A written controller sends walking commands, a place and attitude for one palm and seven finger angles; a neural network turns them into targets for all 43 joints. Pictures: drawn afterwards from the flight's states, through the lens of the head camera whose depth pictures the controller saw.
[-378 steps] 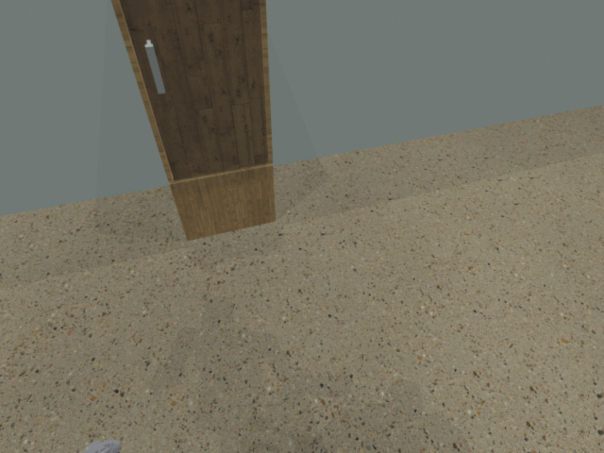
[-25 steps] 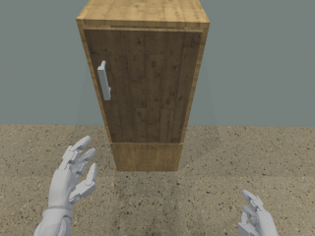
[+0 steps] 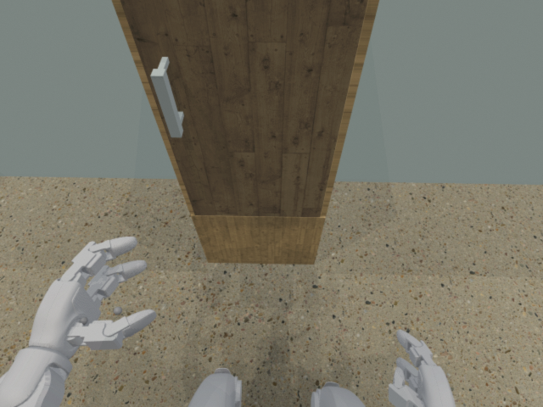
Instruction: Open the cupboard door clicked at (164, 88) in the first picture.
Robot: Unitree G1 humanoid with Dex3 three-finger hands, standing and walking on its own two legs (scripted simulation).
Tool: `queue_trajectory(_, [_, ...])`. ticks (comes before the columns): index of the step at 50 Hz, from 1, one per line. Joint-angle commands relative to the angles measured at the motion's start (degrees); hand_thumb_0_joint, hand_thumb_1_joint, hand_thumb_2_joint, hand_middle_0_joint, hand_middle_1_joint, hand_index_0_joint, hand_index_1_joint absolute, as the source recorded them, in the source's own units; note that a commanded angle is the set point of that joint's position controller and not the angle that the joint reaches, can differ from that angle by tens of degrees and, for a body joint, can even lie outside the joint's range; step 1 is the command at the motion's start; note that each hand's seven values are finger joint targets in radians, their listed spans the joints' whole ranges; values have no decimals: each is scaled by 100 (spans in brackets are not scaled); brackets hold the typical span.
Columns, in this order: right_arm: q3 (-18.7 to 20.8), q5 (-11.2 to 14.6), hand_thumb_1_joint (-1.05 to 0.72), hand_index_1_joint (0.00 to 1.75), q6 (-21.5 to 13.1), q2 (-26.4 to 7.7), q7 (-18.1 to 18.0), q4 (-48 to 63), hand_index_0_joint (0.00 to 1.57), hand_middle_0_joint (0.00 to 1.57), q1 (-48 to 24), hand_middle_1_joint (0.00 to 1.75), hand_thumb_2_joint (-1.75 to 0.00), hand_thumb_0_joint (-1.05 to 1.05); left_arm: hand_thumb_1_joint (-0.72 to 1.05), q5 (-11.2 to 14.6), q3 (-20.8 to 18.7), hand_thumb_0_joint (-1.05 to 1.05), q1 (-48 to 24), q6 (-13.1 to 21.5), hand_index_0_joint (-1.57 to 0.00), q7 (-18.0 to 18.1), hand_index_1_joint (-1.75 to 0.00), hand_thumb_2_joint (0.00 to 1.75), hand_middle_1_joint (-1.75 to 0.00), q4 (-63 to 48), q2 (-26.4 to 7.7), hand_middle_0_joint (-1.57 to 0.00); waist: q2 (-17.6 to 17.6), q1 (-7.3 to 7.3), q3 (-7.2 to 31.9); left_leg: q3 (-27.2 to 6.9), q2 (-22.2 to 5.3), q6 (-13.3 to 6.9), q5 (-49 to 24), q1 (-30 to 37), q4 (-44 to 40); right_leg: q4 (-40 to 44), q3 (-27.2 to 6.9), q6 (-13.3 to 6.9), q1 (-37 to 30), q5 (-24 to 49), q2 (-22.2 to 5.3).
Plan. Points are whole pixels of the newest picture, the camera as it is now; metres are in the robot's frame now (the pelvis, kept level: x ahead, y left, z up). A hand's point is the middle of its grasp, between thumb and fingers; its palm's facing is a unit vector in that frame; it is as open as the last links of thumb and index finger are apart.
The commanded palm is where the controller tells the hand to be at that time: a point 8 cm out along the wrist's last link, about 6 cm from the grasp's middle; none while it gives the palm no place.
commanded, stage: raise the hand with hooked fingers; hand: left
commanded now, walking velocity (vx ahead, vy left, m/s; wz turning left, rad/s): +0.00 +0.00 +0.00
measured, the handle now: (170, 98) +0.60 +0.21 +0.10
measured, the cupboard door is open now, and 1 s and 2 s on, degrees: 0 0 0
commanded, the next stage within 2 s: move the hooked fingers beside the handle in 1.28 s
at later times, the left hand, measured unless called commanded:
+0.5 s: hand (52, 265) +0.27 +0.28 +0.10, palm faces +0.07 -1.00 -0.06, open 13.7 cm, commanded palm +0.24 +0.33 +0.10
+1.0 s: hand (56, 237) +0.31 +0.29 +0.10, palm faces +0.01 -1.00 -0.02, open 14.0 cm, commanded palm +0.28 +0.34 +0.11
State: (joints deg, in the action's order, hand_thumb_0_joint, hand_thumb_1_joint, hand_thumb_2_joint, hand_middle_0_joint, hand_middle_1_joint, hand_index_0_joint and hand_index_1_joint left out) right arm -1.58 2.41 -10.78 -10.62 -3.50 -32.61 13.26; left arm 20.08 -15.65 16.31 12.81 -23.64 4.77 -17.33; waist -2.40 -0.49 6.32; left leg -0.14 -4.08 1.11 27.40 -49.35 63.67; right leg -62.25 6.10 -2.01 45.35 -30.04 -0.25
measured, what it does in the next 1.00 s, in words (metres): stands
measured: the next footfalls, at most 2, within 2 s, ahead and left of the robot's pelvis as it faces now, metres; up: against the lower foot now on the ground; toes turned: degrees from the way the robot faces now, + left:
none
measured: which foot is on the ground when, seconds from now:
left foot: down 0.00-1.00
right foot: down 0.00-1.00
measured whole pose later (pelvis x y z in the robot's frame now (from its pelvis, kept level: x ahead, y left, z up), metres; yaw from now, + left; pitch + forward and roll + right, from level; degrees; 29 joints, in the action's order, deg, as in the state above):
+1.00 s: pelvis +0.01 +0.02 +0.04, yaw +0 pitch +10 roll -2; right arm -1.6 2.7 -9.4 -16.4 -4.0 -31.9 17.1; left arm 20.5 -24.5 -2.0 14.0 -28.8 24.9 -24.2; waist -1.0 -1.0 5.0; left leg 2.0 -2.8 -1.0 23.0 -37.5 50.7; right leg -47.9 4.3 0.0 33.5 -24.2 -0.8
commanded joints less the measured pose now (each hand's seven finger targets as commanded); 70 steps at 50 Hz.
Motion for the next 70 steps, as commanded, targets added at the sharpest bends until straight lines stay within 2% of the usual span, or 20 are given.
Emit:
queue_trajectory(1, [505,-40,-90,30,-402,-779,-65,964,20,20,-309,30,-90,0,-8,249,-1149,0,493,870,-27,764,-93,48,-93,-1687,-750,-27,177,400,1647,-74,373,-205,-2019,1143,-1064,1196,-496,235,-1498,2418,24])
queue_trajectory(4, [517,-90,-90,30,-402,-934,3,753,20,20,-153,30,-90,0,-15,-27,-638,0,151,1290,-27,779,-98,45,-98,-1174,-527,-27,191,30,966,-104,359,-221,-1751,1071,-1040,1145,-330,190,-790,1930,110])
queue_trajectory(7, [512,-45,-90,30,-426,-1159,-11,719,20,20,-2,30,-90,0,-22,-96,-303,0,-314,1374,-28,351,-102,42,-102,-626,-542,-28,227,-198,633,-131,366,-260,-1199,906,-1030,1299,-384,147,-403,1138,124])
queue_trajectory(10, [515,33,-90,30,-494,-1285,-85,824,20,20,44,30,-90,0,-29,60,-584,0,-568,1301,-29,-36,-107,39,-107,-728,-1017,-29,-49,-77,1112,-107,378,-277,-1123,1219,-1224,1510,-478,126,-735,937,85])
queue_trajectory(13, [470,31,-90,30,-527,-1263,-143,869,20,20,24,30,-90,0,-36,215,-1043,0,-945,1270,-29,-47,-111,36,-111,-1167,-1490,-29,-361,96,1610,-136,366,-278,-1482,1638,-1402,1465,-414,78,-1141,1288,116])
queue_trajectory(17, [416,-9,-90,30,-530,-1198,-121,831,20,20,44,30,-90,0,-45,302,-1362,0,-943,1332,-30,273,-117,32,-117,-1169,-1585,-30,-456,206,1535,-207,337,-216,-1918,1940,-1561,1391,-219,30,-1240,1682,203])
queue_trajectory(20, [378,23,-90,30,-430,-1227,-60,814,20,20,18,30,-90,0,-50,221,-1027,0,-1032,1103,-30,281,-120,30,-120,-499,-1225,-30,-511,43,888,-206,330,-172,-1552,1813,-1705,1538,-134,61,-948,1447,201])
queue_trajectory(22, [371,44,-90,30,-370,-1288,-58,852,20,20,68,30,-90,0,-50,172,-891,0,-1154,820,-30,131,-120,30,-120,-68,-1186,-30,-520,13,714,-200,334,-181,-1540,1811,-1769,1625,-138,46,-949,1491,219])
queue_trajectory(27, [352,56,-90,30,-281,-1389,-133,975,20,20,89,30,-90,0,-50,148,-971,0,-1988,389,-30,-230,-120,30,-120,210,-1549,-30,-78,-41,836,-189,361,-223,-1543,1885,-1842,1815,-187,66,-1179,1606,218])
queue_trajectory(30, [314,22,-90,30,-284,-1349,-164,947,20,20,68,30,-90,0,-50,167,-1296,0,-2568,625,-30,-216,-120,30,-120,-37,-1915,-30,-225,2,1216,-218,347,-212,-1625,2174,-1898,1821,-198,55,-1269,1564,226])
queue_trajectory(32, [281,-9,-90,30,-290,-1332,-183,896,20,20,46,30,-90,0,-50,203,-1456,0,-2867,826,-30,-155,-120,30,-120,-62,-2090,-30,-308,32,1169,-240,345,-199,-1645,2236,-1911,1814,-217,15,-1313,1532,250])
queue_trajectory(35, [273,9,-90,30,-287,-1319,-188,802,20,20,60,30,-90,0,-50,176,-1450,0,-2933,930,-30,-190,-120,30,-120,309,-2042,-30,-390,16,1222,-236,335,-190,-1586,2339,-1995,1870,-220,38,-1289,1462,233])
queue_trajectory(40, [279,70,-90,30,-216,-1371,-216,785,20,20,95,30,-90,0,-50,143,-1271,0,-2936,453,-30,-520,-120,30,-120,1056,-1998,-30,-495,32,1076,-152,367,-208,-1604,2274,-2081,2033,-240,48,-1399,1625,185])
queue_trajectory(43, [308,74,-90,30,-200,-1400,-187,872,20,20,137,30,-90,0,-50,209,-1233,0,-2640,258,-30,-659,-120,30,-120,1174,-1919,-30,-75,67,1130,-125,383,-247,-1878,2221,-2051,2063,-243,58,-1565,1970,199])
queue_trajectory(48, [334,7,-90,30,-175,-1392,-121,904,20,20,168,30,-90,0,-50,248,-1552,0,-2958,603,-30,-416,-120,30,-120,752,-2180,-30,-23,79,1185,-111,392,-241,-1917,2203,-2024,2002,-270,66,-1575,1959,231])
queue_trajectory(53, [343,-1,-90,30,-158,-1339,-99,852,20,20,179,30,-90,0,-50,138,-1528,0,-3046,943,-30,-249,-120,30,-120,541,-2178,-30,-551,70,1342,-75,386,-230,-1894,2369,-2021,1952,-324,51,-1583,1888,221])
queue_trajectory(62, [315,37,-90,30,-121,-1366,-165,831,20,20,142,30,-90,0,-50,240,-1457,0,-2949,640,-30,-462,-120,30,-120,901,-2117,-30,-234,23,1051,-58,399,-258,-1755,2136,-2005,2086,-376,75,-1625,1921,212])
queue_trajectory(67, [317,16,-90,30,-123,-1351,-151,844,20,20,152,30,-90,0,-50,255,-1465,0,-3020,687,-30,-434,-120,30,-120,908,-2064,-30,-146,42,1224,-44,415,-261,-1945,2169,-1928,2006,-392,86,-1718,2173,205])
queue_trajectory(69, [318,32,-90,30,-116,-1336,-137,842,20,20,134,30,-90,0,-50,226,-1388,0,-3015,699,-30,-456,-120,30,-120,970,-1982,-30,-134,8,1229,-15,413,-262,-1858,2137,-1920,2024,-415,119,-1666,2125,194])
queue_trajectory(70, [314,32,-90,30,-96,-1361,-155,800,20,20,158,30,-90,0,-50,191,-1384,0,-3245,688,-30,-451,-120,30,-120,1114,-2038,-30,-8,-92,1087,-16,402,-269,-1757,2045,-1890,2050,-436,139,-1565,2053,189])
